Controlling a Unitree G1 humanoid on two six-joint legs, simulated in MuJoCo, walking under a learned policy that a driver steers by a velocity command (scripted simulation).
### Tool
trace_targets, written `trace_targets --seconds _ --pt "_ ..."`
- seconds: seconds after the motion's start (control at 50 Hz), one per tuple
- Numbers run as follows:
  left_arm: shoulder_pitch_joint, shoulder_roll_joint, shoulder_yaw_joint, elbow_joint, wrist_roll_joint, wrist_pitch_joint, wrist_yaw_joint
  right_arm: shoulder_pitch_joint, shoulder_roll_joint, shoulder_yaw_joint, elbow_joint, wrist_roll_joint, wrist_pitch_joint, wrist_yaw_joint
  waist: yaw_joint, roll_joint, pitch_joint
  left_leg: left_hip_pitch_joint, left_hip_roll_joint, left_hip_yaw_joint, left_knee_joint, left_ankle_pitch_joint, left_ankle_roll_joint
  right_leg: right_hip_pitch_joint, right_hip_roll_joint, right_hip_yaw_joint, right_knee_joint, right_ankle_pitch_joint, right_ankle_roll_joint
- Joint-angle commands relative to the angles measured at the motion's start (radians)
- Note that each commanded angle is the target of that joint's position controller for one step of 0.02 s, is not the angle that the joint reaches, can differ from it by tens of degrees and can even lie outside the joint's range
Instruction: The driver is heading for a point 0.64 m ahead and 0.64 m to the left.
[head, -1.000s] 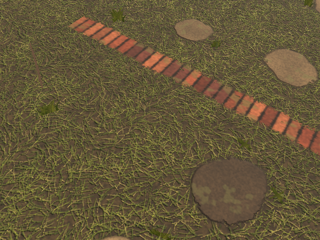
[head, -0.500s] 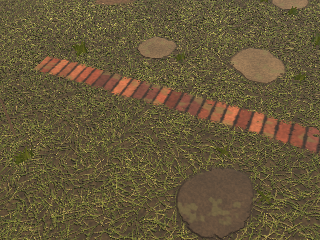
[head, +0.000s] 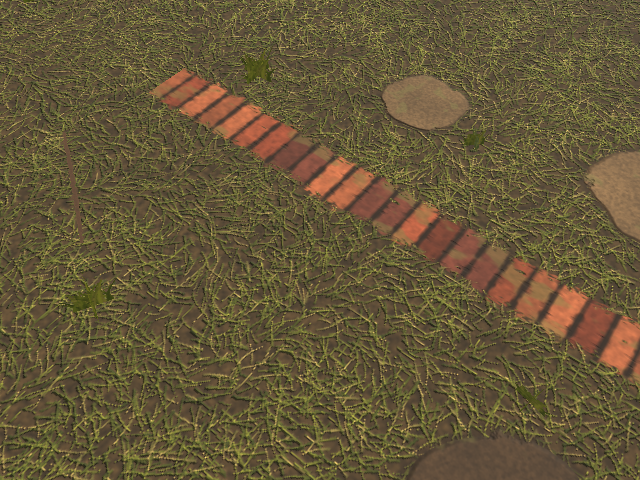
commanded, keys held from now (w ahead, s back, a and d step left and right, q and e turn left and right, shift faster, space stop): q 1.00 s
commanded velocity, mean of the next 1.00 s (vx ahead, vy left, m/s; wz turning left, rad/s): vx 0.06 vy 0.00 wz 0.58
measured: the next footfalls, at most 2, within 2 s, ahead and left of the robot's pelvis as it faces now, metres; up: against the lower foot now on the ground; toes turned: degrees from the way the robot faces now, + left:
right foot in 0.24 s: +0.29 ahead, -0.12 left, +0.00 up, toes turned +14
left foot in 0.66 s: +0.14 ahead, +0.10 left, +0.00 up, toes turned +27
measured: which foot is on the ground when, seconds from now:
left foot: down 0.00-0.24, up 0.26-0.64, down 0.66-1.00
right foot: up 0.00-0.22, down 0.24-0.66, up 0.68-1.00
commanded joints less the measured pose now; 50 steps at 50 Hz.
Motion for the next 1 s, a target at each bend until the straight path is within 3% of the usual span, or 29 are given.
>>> trace_targets --seconds 0.02,0.08,0.14,0.2,0.22,0.24,0.26,0.28,0.3,0.32,0.34,0.38,0.42,0.48,0.56,0.6,0.64,0.66,0.68,0.7,0.72,0.74,0.76,0.78,0.8,0.84,0.9,1.0 --pt "0.092 0.073 0.025 -0.040 0.015 0.017 0.016 -0.071 -0.168 -0.044 -0.073 0.002 -0.011 -0.021 0.061 0.077 -0.110 -0.048 0.224 -0.157 -0.115 0.653 0.186 0.067 0.029 -0.043 -0.138 0.097 0.044" --pt "-0.002 0.050 0.015 -0.060 0.009 0.022 0.015 -0.044 -0.168 -0.048 -0.053 0.023 0.020 -0.040 0.021 0.110 -0.159 -0.042 0.172 -0.136 -0.062 0.542 0.118 0.136 0.079 -0.043 -0.351 0.289 0.056" --pt "-0.084 0.067 0.020 -0.081 -0.007 0.022 0.002 -0.011 -0.168 -0.049 -0.040 0.027 0.050 -0.053 -0.014 0.130 -0.172 0.031 0.192 -0.228 -0.006 0.384 0.089 0.145 0.111 -0.013 -0.498 0.332 0.053" --pt "-0.060 0.105 0.041 -0.081 -0.005 0.013 -0.006 -0.035 -0.151 -0.045 -0.055 0.021 0.063 -0.058 0.013 0.154 -0.171 0.106 0.209 -0.352 0.095 0.284 0.061 0.184 0.115 0.024 -0.618 0.275 0.017" --pt "-0.023 0.107 0.046 -0.073 -0.001 0.004 -0.005 -0.062 -0.137 -0.040 -0.065 0.023 0.064 -0.058 0.044 0.158 -0.168 0.099 0.180 -0.357 0.151 0.234 0.034 0.252 0.101 0.014 -0.711 0.366 -0.007" --pt "0.008 0.146 0.054 -0.076 0.014 -0.002 0.002 -0.048 -0.092 -0.026 -0.081 0.013 0.059 -0.056 0.046 0.103 -0.220 0.052 0.124 -0.320 0.281 0.103 -0.009 0.397 -0.016 0.084 -0.735 0.547 -0.059" --pt "0.012 0.193 0.058 -0.099 0.035 0.006 0.016 0.049 -0.032 -0.008 -0.086 -0.012 0.053 -0.053 -0.007 -0.120 -0.293 -0.124 0.007 -0.197 0.515 -0.417 -0.068 0.620 -0.243 0.294 -0.679 0.976 -0.164" --pt "0.062 0.179 0.062 -0.070 0.038 0.026 0.010 0.151 -0.083 -0.012 -0.084 0.010 0.052 -0.047 -0.036 -0.302 -0.372 -0.271 -0.008 -0.128 0.713 -0.605 -0.112 0.693 -0.408 0.577 -0.722 0.889 -0.331" --pt "0.025 0.126 0.050 -0.094 0.016 0.035 0.007 0.151 -0.174 -0.040 -0.049 0.017 0.063 -0.049 -0.016 -0.161 -0.314 -0.299 0.049 -0.139 0.827 -0.536 -0.150 0.638 -0.352 0.522 -0.734 0.713 -0.326" --pt "0.003 0.085 0.040 -0.098 0.011 0.046 0.010 0.078 -0.199 -0.053 -0.048 0.022 0.082 -0.053 0.008 -0.085 -0.251 -0.325 0.073 -0.111 0.875 -0.458 -0.174 0.583 -0.280 0.370 -0.728 0.589 -0.275" --pt "-0.030 0.076 0.035 -0.103 0.011 0.057 0.012 0.046 -0.184 -0.055 -0.052 0.026 0.102 -0.060 0.006 -0.053 -0.209 -0.321 0.091 -0.094 0.880 -0.409 -0.190 0.513 -0.225 0.279 -0.749 0.495 -0.246" --pt "-0.073 0.095 0.040 -0.096 0.015 0.070 0.018 0.016 -0.137 -0.047 -0.076 0.027 0.119 -0.063 -0.001 -0.093 -0.136 -0.279 0.112 -0.041 0.829 -0.327 -0.203 0.384 -0.158 0.145 -0.801 0.429 -0.238" --pt "-0.068 0.092 0.044 -0.086 0.022 0.076 0.024 0.012 -0.096 -0.038 -0.090 0.026 0.120 -0.063 0.007 -0.132 -0.146 -0.253 0.114 -0.003 0.749 -0.307 -0.207 0.390 -0.148 0.080 -0.820 0.441 -0.254" --pt "-0.064 0.108 0.056 -0.071 0.014 0.082 0.029 -0.028 -0.081 -0.032 -0.118 0.015 0.116 -0.055 0.026 -0.131 -0.183 -0.223 0.153 0.008 0.628 -0.291 -0.199 0.435 -0.198 0.049 -0.820 0.468 -0.286" --pt "-0.093 0.138 0.071 -0.059 0.001 0.092 0.022 -0.040 -0.087 -0.032 -0.137 0.015 0.118 -0.034 0.030 -0.145 -0.190 -0.109 0.166 0.055 0.457 -0.247 -0.162 0.405 -0.219 -0.008 -0.825 0.398 -0.280" --pt "-0.095 0.147 0.076 -0.048 -0.010 0.094 0.016 -0.033 -0.096 -0.039 -0.144 0.014 0.120 -0.024 0.024 -0.148 -0.184 -0.067 0.160 0.077 0.363 -0.227 -0.135 0.406 -0.233 -0.021 -0.803 0.366 -0.263" --pt "-0.109 0.145 0.078 -0.036 -0.029 0.099 0.016 0.029 -0.093 -0.046 -0.126 0.013 0.119 -0.015 -0.017 -0.129 -0.183 0.046 0.130 0.116 0.173 -0.110 -0.086 0.367 -0.216 -0.067 -0.731 0.307 -0.207" --pt "-0.066 0.116 0.074 -0.014 -0.032 0.102 0.015 0.070 -0.113 -0.057 -0.111 0.009 0.118 -0.019 -0.022 -0.079 -0.168 0.133 0.116 0.087 0.081 -0.046 -0.051 0.296 -0.180 -0.117 -0.646 0.214 -0.141" --pt "-0.028 0.060 0.060 -0.011 -0.009 0.107 0.009 0.092 -0.205 -0.082 -0.119 0.009 0.113 -0.034 0.002 0.168 -0.128 0.233 0.295 -0.198 -0.050 0.149 0.032 0.097 -0.069 -0.231 -0.393 -0.020 -0.030" --pt "-0.114 0.058 0.054 -0.082 0.013 0.103 0.017 0.060 -0.302 -0.096 -0.157 -0.017 0.101 -0.038 -0.014 0.355 -0.092 0.191 0.503 -0.515 -0.095 0.279 0.231 -0.127 0.078 -0.168 -0.168 -0.310 0.030" --pt "-0.181 0.093 0.067 -0.087 0.005 0.100 0.025 0.053 -0.255 -0.084 -0.161 -0.043 0.078 -0.034 -0.057 0.251 -0.125 0.147 0.486 -0.491 -0.115 0.209 0.263 -0.120 0.070 -0.037 -0.015 -0.303 0.018" --pt "-0.161 0.105 0.074 -0.075 -0.008 0.102 0.026 0.006 -0.224 -0.070 -0.156 -0.038 0.062 -0.035 -0.017 0.221 -0.107 0.125 0.432 -0.400 -0.109 0.156 0.206 -0.118 0.057 -0.009 0.020 -0.206 0.002" --pt "-0.126 0.109 0.082 -0.047 -0.004 0.105 0.032 -0.050 -0.194 -0.065 -0.161 -0.014 0.058 -0.039 0.012 0.171 -0.102 0.128 0.375 -0.338 -0.092 0.115 0.147 -0.116 0.047 -0.003 0.011 -0.122 0.002" --pt "-0.110 0.116 0.086 -0.035 0.004 0.108 0.037 -0.083 -0.163 -0.053 -0.166 0.006 0.059 -0.044 0.021 0.173 -0.107 0.132 0.351 -0.307 -0.079 0.156 0.121 -0.111 0.048 -0.004 0.009 -0.071 0.011" --pt "-0.102 0.110 0.086 -0.031 0.006 0.106 0.035 -0.087 -0.148 -0.044 -0.168 0.007 0.063 -0.050 0.028 0.178 -0.123 0.120 0.330 -0.286 -0.067 0.230 0.118 -0.073 0.061 -0.011 0.038 -0.036 0.022" --pt "-0.094 0.089 0.081 -0.028 -0.003 0.100 0.027 -0.066 -0.142 -0.040 -0.165 0.000 0.068 -0.059 0.027 0.159 -0.160 0.151 0.313 -0.272 -0.049 0.305 0.125 -0.048 0.079 -0.014 0.031 0.004 0.036" --pt "-0.135 0.064 0.068 -0.038 -0.011 0.096 0.023 -0.032 -0.162 -0.048 -0.156 0.005 0.072 -0.067 0.003 0.155 -0.160 0.217 0.304 -0.302 -0.031 0.294 0.124 -0.053 0.090 -0.005 -0.131 0.021 0.046" --pt "-0.157 0.065 0.064 -0.041 -0.018 0.087 0.008 -0.043 -0.189 -0.060 -0.166 0.004 0.085 -0.063 -0.013 0.182 -0.148 0.170 0.297 -0.400 -0.020 0.202 0.136 0.069 0.114 0.013 -0.331 -0.020 0.043"
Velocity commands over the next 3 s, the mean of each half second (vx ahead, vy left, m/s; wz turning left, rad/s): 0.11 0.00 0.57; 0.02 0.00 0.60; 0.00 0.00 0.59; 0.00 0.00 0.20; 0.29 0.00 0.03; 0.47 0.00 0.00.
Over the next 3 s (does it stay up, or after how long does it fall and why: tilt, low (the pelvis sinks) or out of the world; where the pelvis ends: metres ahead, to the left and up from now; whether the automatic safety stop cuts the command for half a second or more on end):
stays up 0.36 0.30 0.01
